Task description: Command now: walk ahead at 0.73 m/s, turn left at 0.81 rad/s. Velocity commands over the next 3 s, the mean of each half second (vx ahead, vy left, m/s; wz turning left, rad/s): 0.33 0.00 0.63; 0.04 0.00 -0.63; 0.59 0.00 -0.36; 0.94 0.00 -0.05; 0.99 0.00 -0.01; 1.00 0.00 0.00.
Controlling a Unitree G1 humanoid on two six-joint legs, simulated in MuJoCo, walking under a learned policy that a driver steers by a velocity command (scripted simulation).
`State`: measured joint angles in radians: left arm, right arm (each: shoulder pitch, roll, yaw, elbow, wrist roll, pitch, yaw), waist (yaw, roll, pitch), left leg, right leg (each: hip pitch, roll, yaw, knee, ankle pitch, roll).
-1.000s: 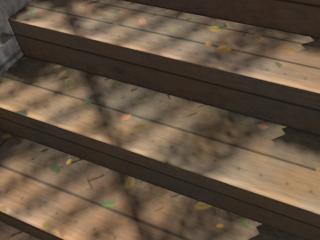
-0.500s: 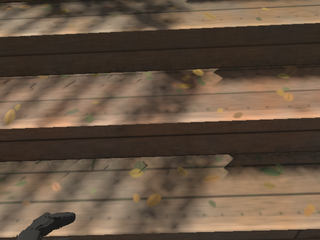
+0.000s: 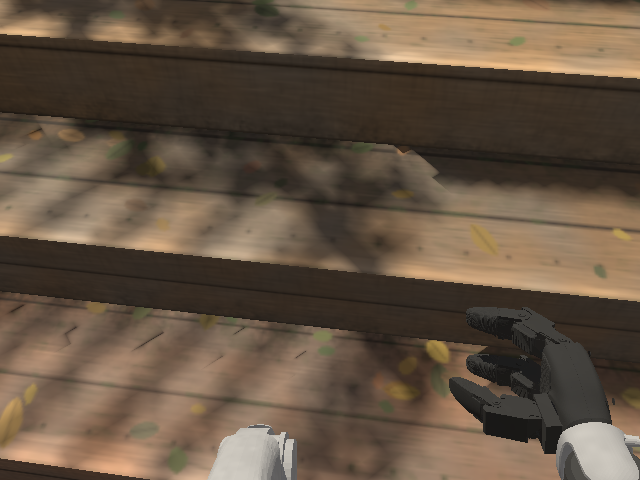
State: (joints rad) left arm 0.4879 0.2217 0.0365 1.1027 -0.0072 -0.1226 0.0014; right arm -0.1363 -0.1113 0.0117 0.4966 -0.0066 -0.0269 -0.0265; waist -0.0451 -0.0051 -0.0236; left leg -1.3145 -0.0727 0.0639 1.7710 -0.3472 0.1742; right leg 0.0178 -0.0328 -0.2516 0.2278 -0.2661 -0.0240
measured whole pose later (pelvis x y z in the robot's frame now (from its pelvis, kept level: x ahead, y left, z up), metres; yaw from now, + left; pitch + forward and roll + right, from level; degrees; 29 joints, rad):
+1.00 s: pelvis +0.29 -0.01 +0.27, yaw +0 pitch +4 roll +2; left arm 0.37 0.13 -0.05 0.62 -0.01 -0.10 0.02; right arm 0.04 -0.26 -0.02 0.59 -0.06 -0.08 -0.06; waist 0.12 -0.04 -0.08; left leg -0.72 -0.08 -0.19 1.59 -0.30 -0.11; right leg -0.65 0.25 0.27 1.02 -0.40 -0.06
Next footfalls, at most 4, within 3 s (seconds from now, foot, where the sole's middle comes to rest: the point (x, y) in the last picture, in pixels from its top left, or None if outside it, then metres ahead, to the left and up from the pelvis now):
0.06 left None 0.22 0.03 -0.61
0.48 right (385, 461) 0.39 -0.08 -0.44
1.28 left None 0.25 0.25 -0.61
1.52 right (282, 432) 0.44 0.08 -0.44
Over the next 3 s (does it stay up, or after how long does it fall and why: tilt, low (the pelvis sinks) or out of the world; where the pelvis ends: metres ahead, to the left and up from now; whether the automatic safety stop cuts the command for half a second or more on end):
stays up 1.41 0.21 0.83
